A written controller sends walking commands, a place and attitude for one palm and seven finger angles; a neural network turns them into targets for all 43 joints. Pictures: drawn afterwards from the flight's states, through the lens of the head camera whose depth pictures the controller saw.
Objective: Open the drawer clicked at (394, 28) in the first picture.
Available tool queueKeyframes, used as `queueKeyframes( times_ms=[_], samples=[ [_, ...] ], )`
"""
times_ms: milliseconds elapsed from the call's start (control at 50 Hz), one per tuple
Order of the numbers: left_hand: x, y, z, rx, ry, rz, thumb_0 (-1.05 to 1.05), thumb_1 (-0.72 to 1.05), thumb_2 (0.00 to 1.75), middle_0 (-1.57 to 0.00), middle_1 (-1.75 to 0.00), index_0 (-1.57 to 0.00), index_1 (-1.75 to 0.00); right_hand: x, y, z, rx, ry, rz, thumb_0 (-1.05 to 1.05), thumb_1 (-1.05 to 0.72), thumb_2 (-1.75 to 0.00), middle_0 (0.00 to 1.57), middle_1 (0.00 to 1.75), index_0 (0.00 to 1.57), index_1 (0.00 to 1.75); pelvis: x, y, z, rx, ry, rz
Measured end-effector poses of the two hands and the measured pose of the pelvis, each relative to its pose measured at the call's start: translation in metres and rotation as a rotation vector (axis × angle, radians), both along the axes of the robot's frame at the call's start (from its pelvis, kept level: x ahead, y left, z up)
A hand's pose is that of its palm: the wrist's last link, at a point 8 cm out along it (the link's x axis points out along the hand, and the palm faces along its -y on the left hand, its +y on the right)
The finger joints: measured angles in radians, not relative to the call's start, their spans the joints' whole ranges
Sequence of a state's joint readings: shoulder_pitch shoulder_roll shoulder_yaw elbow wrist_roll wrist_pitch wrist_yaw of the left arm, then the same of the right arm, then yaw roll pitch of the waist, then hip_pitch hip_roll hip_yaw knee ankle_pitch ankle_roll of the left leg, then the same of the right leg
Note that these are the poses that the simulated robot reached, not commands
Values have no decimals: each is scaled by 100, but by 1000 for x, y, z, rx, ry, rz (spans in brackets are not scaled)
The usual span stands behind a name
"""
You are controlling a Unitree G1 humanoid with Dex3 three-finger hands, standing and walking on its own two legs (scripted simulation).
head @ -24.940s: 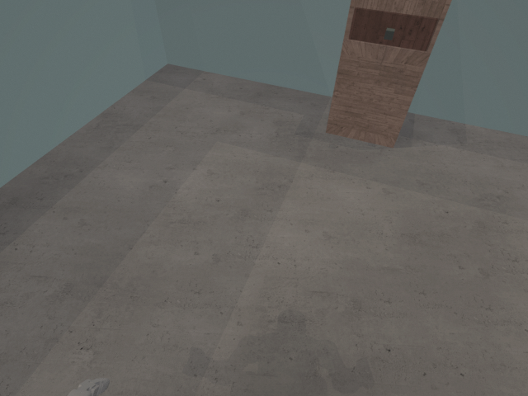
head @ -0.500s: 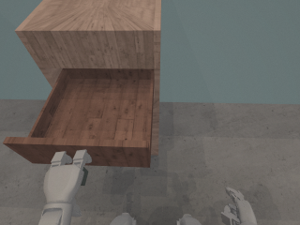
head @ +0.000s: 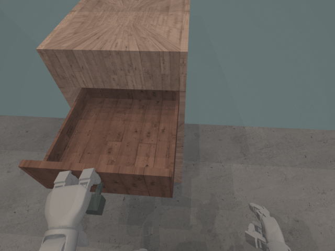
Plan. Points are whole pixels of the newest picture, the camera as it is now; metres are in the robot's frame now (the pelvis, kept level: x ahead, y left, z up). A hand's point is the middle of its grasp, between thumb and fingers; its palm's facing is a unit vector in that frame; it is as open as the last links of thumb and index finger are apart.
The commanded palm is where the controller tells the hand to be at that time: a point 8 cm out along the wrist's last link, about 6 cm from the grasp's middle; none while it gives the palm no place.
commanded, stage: lift the hand off the handle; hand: left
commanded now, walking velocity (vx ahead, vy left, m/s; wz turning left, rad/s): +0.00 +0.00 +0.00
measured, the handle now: (96, 197) +0.25 +0.22 -0.05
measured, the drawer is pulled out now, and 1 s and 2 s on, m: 0.30 0.30 0.30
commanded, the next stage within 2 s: draw the hand back to the body in 1.56 s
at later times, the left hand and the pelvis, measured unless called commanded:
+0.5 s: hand (71, 203) +0.21 +0.24 +0.03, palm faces +0.05 -0.10 -0.99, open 13.8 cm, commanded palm +0.18 +0.23 +0.08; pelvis +0.00 +0.00 +0.01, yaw +0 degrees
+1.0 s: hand (73, 194) +0.21 +0.22 +0.07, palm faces +0.07 -0.12 -0.99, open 13.8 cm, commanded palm +0.18 +0.22 +0.12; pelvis +0.00 +0.00 +0.03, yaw +0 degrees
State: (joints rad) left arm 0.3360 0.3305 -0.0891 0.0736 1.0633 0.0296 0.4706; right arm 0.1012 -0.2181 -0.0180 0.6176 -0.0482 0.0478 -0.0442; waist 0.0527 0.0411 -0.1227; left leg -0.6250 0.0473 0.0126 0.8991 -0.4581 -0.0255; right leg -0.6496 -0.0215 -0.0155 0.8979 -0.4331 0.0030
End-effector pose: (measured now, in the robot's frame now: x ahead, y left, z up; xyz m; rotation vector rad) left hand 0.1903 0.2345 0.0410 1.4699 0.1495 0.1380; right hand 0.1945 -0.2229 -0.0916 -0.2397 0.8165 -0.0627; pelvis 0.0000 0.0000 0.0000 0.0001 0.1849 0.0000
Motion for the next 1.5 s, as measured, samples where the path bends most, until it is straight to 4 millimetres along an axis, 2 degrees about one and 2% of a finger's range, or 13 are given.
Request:
queueKeyframes(
  times_ms=[200,640,1000,1200,1380,1500],
  samples=[
    [-3,5,18,0,-31,-5,0,-49,30,-31,-120,-35,-121,7,4,6,13,-9,13,1,-91,-90,20,29,21,30,4,1,5,-3,-18,0],
    [-11,3,54,-17,-62,-11,0,-49,30,-31,-120,-32,-120,2,10,19,40,-20,20,1,-91,-90,20,29,21,30,1,3,17,0,-76,-3],
    [-2,-12,82,-23,-78,-41,0,-49,30,-32,-120,-32,-120,7,12,30,66,-40,36,1,-91,-90,20,29,21,30,0,-2,28,8,-119,-7],
    [-4,-3,94,-7,-59,-8,0,-49,30,-32,-120,-32,-120,14,8,34,56,-40,52,1,-91,-90,20,29,21,30,2,-6,33,9,-141,3],
    [3,-11,108,-22,-72,-56,0,-49,30,-32,-120,-32,-120,22,9,39,55,-51,58,1,-91,-90,20,29,21,30,5,-5,37,9,-148,4],
    [4,-8,117,-15,-80,-52,0,-49,30,-32,-120,-32,-120,25,13,42,71,-54,62,1,-91,-90,20,29,20,30,8,-3,39,8,-152,0]
  ],
)
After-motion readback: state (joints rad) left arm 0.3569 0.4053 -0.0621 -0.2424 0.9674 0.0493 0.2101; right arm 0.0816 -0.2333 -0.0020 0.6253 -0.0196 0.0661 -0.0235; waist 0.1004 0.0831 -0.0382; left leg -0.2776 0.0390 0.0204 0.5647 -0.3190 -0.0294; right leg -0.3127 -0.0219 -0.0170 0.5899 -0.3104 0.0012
